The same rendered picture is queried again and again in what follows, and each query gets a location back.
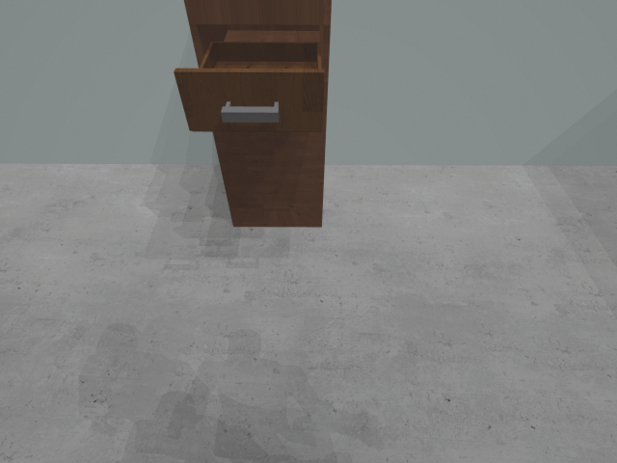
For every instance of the drawer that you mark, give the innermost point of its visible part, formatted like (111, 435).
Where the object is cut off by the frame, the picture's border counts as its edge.
(255, 73)

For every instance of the cabinet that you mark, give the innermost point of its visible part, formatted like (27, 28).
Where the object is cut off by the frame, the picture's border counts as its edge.
(272, 179)

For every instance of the handle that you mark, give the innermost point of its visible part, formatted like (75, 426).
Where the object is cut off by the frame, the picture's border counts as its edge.
(250, 114)

